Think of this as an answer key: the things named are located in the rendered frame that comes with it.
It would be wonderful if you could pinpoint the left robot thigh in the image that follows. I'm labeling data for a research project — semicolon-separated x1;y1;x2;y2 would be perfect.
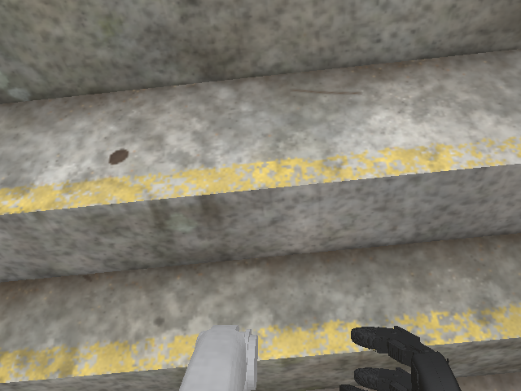
179;325;258;391

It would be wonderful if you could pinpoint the robot right hand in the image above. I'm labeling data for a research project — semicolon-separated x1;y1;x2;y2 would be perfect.
339;326;461;391

